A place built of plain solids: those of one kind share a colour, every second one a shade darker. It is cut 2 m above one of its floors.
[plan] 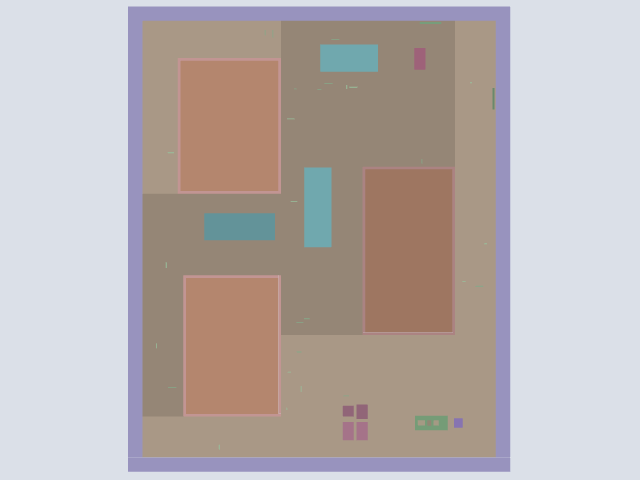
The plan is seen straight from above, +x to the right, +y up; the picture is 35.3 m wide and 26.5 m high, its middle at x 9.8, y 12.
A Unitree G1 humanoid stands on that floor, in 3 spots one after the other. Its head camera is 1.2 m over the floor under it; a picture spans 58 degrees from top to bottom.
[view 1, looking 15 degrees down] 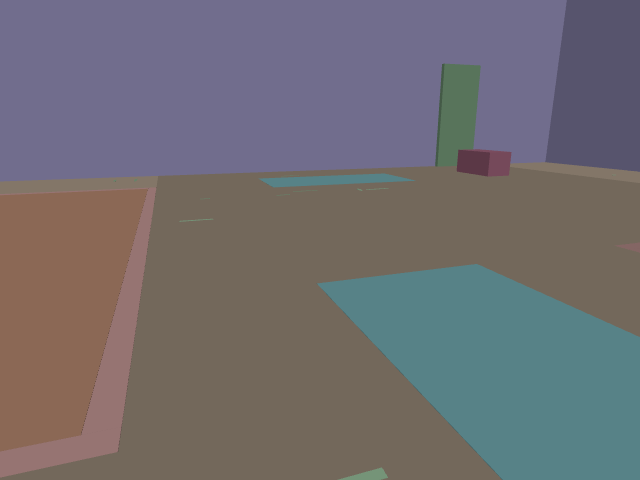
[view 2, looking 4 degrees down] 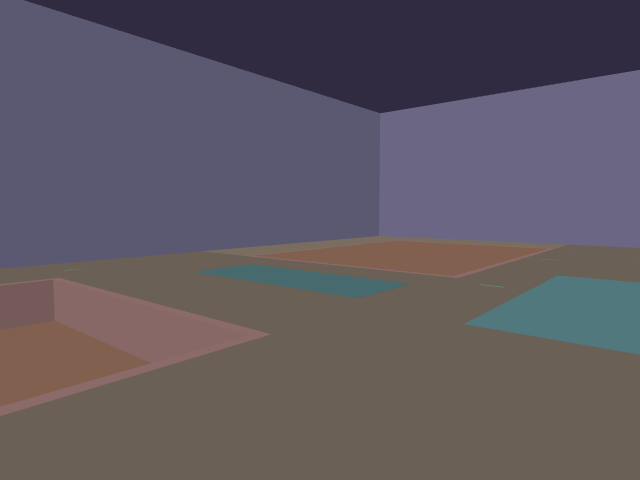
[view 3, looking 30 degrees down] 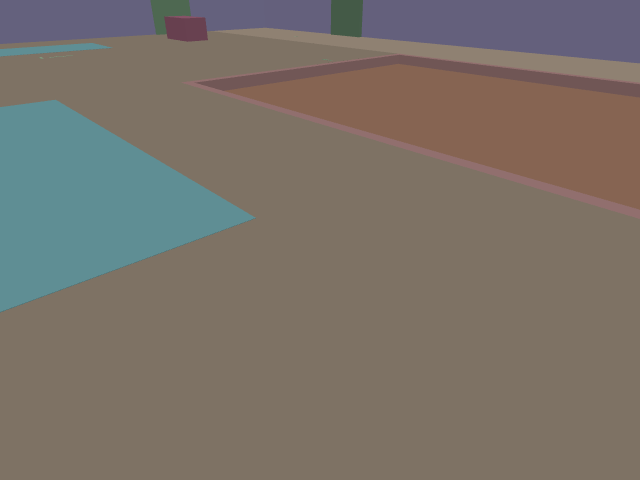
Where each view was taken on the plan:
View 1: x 7.92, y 13.00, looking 71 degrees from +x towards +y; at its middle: floor_deck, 4.64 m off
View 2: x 10.65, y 7.20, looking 130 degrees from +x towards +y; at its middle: wall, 16.61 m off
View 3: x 9.15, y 9.60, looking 48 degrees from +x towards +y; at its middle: floor_deck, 2.40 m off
